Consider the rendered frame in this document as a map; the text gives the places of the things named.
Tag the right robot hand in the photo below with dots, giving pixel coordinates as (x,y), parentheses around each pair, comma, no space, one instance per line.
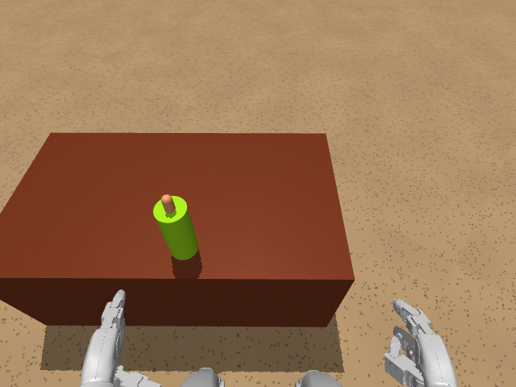
(427,361)

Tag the bottle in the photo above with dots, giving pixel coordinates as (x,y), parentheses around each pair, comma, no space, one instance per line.
(174,221)

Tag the left robot hand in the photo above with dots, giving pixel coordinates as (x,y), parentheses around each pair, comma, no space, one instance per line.
(102,359)

